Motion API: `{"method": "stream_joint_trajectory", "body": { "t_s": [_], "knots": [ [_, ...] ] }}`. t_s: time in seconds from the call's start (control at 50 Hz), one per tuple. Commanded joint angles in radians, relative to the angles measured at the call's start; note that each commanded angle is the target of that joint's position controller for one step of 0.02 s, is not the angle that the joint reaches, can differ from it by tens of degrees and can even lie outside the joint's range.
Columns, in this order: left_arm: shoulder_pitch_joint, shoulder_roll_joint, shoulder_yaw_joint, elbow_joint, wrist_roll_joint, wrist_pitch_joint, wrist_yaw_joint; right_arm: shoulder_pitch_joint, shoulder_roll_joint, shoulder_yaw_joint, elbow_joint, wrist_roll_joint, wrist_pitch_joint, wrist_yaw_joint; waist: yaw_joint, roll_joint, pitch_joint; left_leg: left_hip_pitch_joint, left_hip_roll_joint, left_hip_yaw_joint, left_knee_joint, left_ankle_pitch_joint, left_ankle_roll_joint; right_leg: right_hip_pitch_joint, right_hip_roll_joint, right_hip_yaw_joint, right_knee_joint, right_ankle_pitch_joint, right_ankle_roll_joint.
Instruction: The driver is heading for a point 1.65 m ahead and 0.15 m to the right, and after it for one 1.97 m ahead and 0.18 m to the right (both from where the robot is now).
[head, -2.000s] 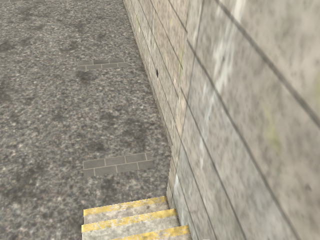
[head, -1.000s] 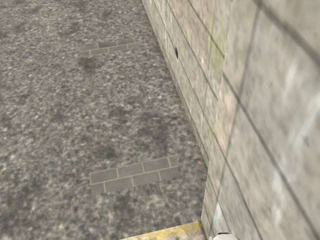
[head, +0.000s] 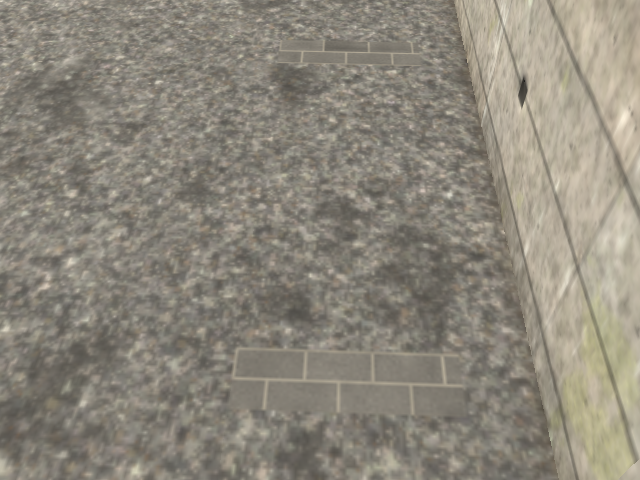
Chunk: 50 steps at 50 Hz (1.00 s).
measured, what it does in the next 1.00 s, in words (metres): steps on the spot: right foot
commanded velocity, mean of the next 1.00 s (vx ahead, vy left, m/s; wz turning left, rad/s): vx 0.03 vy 0.00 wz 0.21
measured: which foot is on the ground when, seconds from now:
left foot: down 0.00-1.00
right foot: up 0.00-0.30, down 0.32-1.00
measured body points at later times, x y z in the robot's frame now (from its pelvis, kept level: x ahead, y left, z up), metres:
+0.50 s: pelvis +0.03 -0.10 -0.02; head +0.03 -0.09 +0.43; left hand +0.00 +0.10 -0.17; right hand +0.27 -0.30 -0.10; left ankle +0.03 +0.04 -0.66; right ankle +0.00 -0.23 -0.70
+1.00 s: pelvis +0.03 -0.08 +0.03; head +0.03 -0.08 +0.48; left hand +0.06 +0.15 -0.10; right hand +0.13 -0.33 -0.10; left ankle +0.00 +0.02 -0.70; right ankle +0.00 -0.23 -0.70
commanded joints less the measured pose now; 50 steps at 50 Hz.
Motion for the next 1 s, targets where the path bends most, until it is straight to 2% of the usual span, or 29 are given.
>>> {"method": "stream_joint_trajectory", "body": {
  "t_s": [0.02, 0.04, 0.06, 0.1, 0.12, 0.14, 0.2, 0.26, 0.28, 0.32, 0.34, 0.36, 0.38, 0.4, 0.42, 0.44, 0.46, 0.48, 0.52, 0.54, 0.56, 0.58, 0.62, 0.64, 0.66, 0.74, 0.88, 0.94, 1.0],
  "knots": [
    [-0.065, 0.108, 0.025, -0.115, 0.004, -0.013, 0.022, 0.029, -0.176, -0.041, -0.045, 0.009, -0.008, -0.005, 0.004, 0.060, -0.021, 0.200, 0.316, -0.495, -0.142, 0.661, 0.204, -0.112, 0.014, 0.050, 0.077, -0.150, 0.011],
    [-0.130, 0.128, 0.031, -0.136, 0.006, -0.022, 0.029, 0.040, -0.175, -0.049, -0.054, 0.022, -0.007, -0.012, -0.034, 0.030, -0.014, 0.314, 0.302, -0.517, -0.087, 0.656, 0.201, -0.177, 0.015, 0.068, -0.078, -0.165, 0.020],
    [-0.114, 0.095, 0.025, -0.127, 0.004, -0.024, 0.035, 0.082, -0.162, -0.049, -0.038, 0.015, -0.009, -0.010, -0.042, 0.063, -0.025, 0.335, 0.299, -0.542, -0.071, 0.682, 0.208, -0.176, 0.018, 0.063, -0.085, -0.167, 0.013],
    [-0.112, 0.066, 0.020, -0.133, 0.005, -0.030, 0.052, 0.100, -0.140, -0.045, -0.030, 0.018, -0.002, -0.001, -0.031, 0.076, -0.027, 0.285, 0.302, -0.615, -0.058, 0.807, 0.244, -0.119, 0.041, 0.059, 0.025, -0.283, 0.012],
    [-0.103, 0.074, 0.021, -0.140, -0.003, -0.030, 0.057, 0.080, -0.166, -0.055, -0.046, 0.021, -0.003, 0.004, -0.027, 0.069, -0.019, 0.291, 0.309, -0.628, -0.055, 0.880, 0.253, -0.126, 0.055, 0.058, 0.052, -0.333, 0.012],
    [-0.105, 0.071, 0.014, -0.154, -0.006, -0.023, 0.056, 0.062, -0.165, -0.058, -0.054, 0.001, -0.005, 0.005, -0.027, 0.034, -0.043, 0.316, 0.328, -0.645, -0.041, 1.028, 0.259, -0.141, 0.049, 0.064, 0.049, -0.323, 0.034],
    [-0.105, 0.081, 0.017, -0.167, -0.013, -0.005, 0.038, -0.004, -0.150, -0.058, -0.111, 0.015, 0.010, 0.012, -0.018, 0.033, -0.098, 0.249, 0.324, -0.596, 0.048, 1.145, 0.233, 0.000, 0.002, 0.077, -0.065, -0.249, 0.052],
    [0.018, 0.101, 0.025, -0.125, -0.009, -0.015, 0.019, -0.198, -0.205, -0.065, -0.193, 0.018, 0.025, 0.027, 0.079, 0.030, -0.050, -0.047, 0.285, -0.495, 0.038, 1.007, 0.178, 0.298, 0.007, 0.016, -0.159, -0.191, 0.046],
    [0.081, 0.053, 0.011, -0.108, -0.023, -0.020, 0.007, -0.294, -0.173, -0.048, -0.227, 0.033, 0.028, 0.029, 0.129, 0.032, -0.058, -0.157, 0.262, -0.432, 0.030, 0.879, 0.136, 0.462, -0.028, -0.006, -0.393, -0.112, 0.051],
    [0.440, 0.016, 0.027, 0.012, -0.038, -0.027, -0.011, -0.525, -0.200, -0.047, -0.280, 0.019, 0.044, 0.054, 0.346, -0.008, -0.023, -0.474, 0.128, -0.257, 0.128, 0.735, 0.058, 0.980, 0.063, -0.192, -0.669, -0.005, 0.052],
    [0.597, 0.112, 0.053, 0.088, -0.041, -0.046, -0.017, -0.482, -0.155, -0.071, -0.308, -0.008, 0.052, 0.097, 0.324, -0.124, -0.063, -0.503, -0.001, -0.174, 0.236, 0.565, -0.018, 1.096, 0.028, -0.050, -0.830, 0.298, -0.082],
    [0.356, 0.266, 0.070, -0.006, -0.056, -0.066, -0.014, -0.226, -0.078, -0.078, -0.321, -0.016, 0.051, 0.122, 0.061, -0.241, -0.097, -0.519, -0.024, -0.085, 0.368, -0.208, -0.129, 0.989, -0.297, 0.488, -1.030, 0.582, -0.392],
    [0.214, 0.200, 0.048, -0.063, -0.050, -0.077, -0.027, -0.252, -0.088, -0.076, -0.313, 0.006, 0.043, 0.096, 0.060, -0.095, -0.033, -0.554, 0.047, -0.099, 0.504, -0.280, -0.172, 0.896, -0.318, 0.478, -1.013, 0.676, -0.396],
    [0.129, 0.122, 0.035, -0.065, -0.043, -0.085, -0.023, -0.253, -0.030, -0.052, -0.311, -0.009, 0.044, 0.083, 0.027, -0.081, -0.054, -0.535, 0.092, -0.100, 0.436, -0.228, -0.193, 0.825, -0.296, 0.393, -0.990, 0.665, -0.339],
    [0.126, 0.044, 0.003, -0.025, -0.025, -0.078, -0.036, -0.330, 0.007, -0.043, -0.306, -0.018, 0.050, 0.088, 0.019, -0.131, 0.014, -0.530, 0.140, -0.148, 0.393, -0.090, -0.231, 0.660, -0.321, 0.514, -1.072, 0.521, -0.324],
    [0.069, -0.044, -0.036, 0.007, -0.031, -0.073, -0.029, -0.288, 0.031, -0.029, -0.254, 0.002, 0.051, 0.091, -0.022, -0.076, 0.015, -0.319, 0.221, -0.147, 0.453, 0.128, -0.253, 0.431, -0.282, 0.478, -1.095, 0.351, -0.269],
    [-0.101, 0.008, -0.038, -0.018, -0.075, -0.075, -0.030, -0.196, 0.020, -0.021, -0.229, 0.005, 0.053, 0.110, -0.115, -0.063, 0.013, -0.068, 0.201, -0.101, 0.521, 0.157, -0.277, 0.224, -0.212, 0.318, -1.067, 0.263, -0.227],
    [-0.209, 0.082, -0.027, -0.020, -0.101, -0.081, -0.023, -0.161, -0.018, -0.028, -0.224, 0.006, 0.057, 0.129, -0.147, -0.065, 0.001, 0.118, 0.167, -0.033, 0.551, 0.110, -0.288, 0.082, -0.151, 0.159, -1.067, 0.146, -0.185],
    [-0.099, 0.118, -0.025, 0.038, -0.111, -0.110, -0.011, -0.261, -0.106, -0.049, -0.261, -0.002, 0.051, 0.132, -0.063, -0.064, 0.046, 0.096, 0.187, -0.033, 0.293, 0.024, -0.274, 0.218, -0.139, 0.099, -1.064, 0.076, -0.128],
    [-0.038, 0.117, -0.034, 0.075, -0.164, -0.112, -0.017, -0.313, -0.085, -0.039, -0.270, 0.021, 0.045, 0.140, -0.063, -0.028, 0.049, 0.127, 0.189, 0.014, -0.113, 0.109, -0.264, 0.352, -0.093, 0.069, -1.059, 0.137, -0.090],
    [0.055, 0.157, -0.023, 0.116, -0.165, -0.104, -0.032, -0.336, -0.105, -0.041, -0.266, 0.034, 0.044, 0.149, -0.034, -0.049, -0.002, 0.259, 0.200, -0.007, -0.175, 0.532, -0.237, 0.421, -0.075, 0.098, -1.031, 0.249, -0.064],
    [0.176, 0.181, 0.005, 0.136, -0.140, -0.099, -0.020, -0.364, -0.194, -0.057, -0.278, 0.033, 0.049, 0.149, 0.035, 0.036, -0.095, 0.351, 0.191, -0.026, -0.236, 0.630, -0.158, 0.524, -0.057, 0.028, -1.058, 0.169, -0.046],
    [0.162, 0.118, 0.000, 0.143, -0.103, -0.102, -0.010, -0.416, -0.181, -0.070, -0.268, 0.011, 0.070, 0.147, 0.067, -0.024, -0.049, 0.282, 0.187, -0.023, -0.270, 0.524, -0.094, 0.612, -0.049, -0.044, -1.111, -0.010, -0.039],
    [0.115, 0.087, -0.009, 0.144, -0.106, -0.100, -0.010, -0.406, -0.145, -0.069, -0.250, 0.022, 0.081, 0.141, 0.056, -0.050, -0.010, 0.223, 0.190, -0.029, -0.304, 0.503, -0.099, 0.653, -0.054, -0.039, -1.129, 0.006, -0.045],
    [0.115, 0.103, -0.007, 0.159, -0.107, -0.090, -0.012, -0.382, -0.136, -0.069, -0.238, 0.031, 0.089, 0.140, 0.050, -0.059, 0.006, 0.231, 0.188, -0.024, -0.319, 0.496, -0.106, 0.670, -0.060, -0.036, -1.155, 0.003, -0.051],
    [0.108, 0.098, -0.018, 0.157, -0.105, -0.051, -0.019, -0.310, -0.099, -0.070, -0.196, 0.022, 0.095, 0.136, 0.029, -0.069, 0.000, 0.262, 0.155, 0.012, -0.379, 0.412, -0.113, 0.713, -0.052, -0.036, -1.245, -0.066, -0.057],
    [0.108, 0.123, -0.012, 0.151, -0.086, -0.038, -0.007, -0.256, -0.128, -0.080, -0.171, 0.026, 0.084, 0.131, 0.032, -0.059, 0.035, 0.240, 0.132, 0.029, -0.420, 0.287, -0.108, 0.706, -0.054, -0.044, -1.283, -0.197, -0.070],
    [0.108, 0.188, 0.030, 0.095, -0.039, -0.055, 0.015, -0.236, -0.164, -0.109, -0.167, 0.007, 0.074, 0.109, 0.034, -0.078, 0.091, 0.158, 0.104, 0.043, -0.407, -0.101, -0.039, 0.664, -0.053, -0.021, -1.281, -0.512, -0.131],
    [0.124, 0.115, 0.017, 0.034, -0.033, -0.068, 0.033, -0.235, -0.128, -0.106, -0.185, 0.020, 0.052, 0.084, 0.049, -0.080, 0.120, 0.096, 0.103, 0.029, -0.370, -0.204, 0.032, 0.668, -0.103, 0.025, -1.276, -0.558, -0.198]
  ]
}}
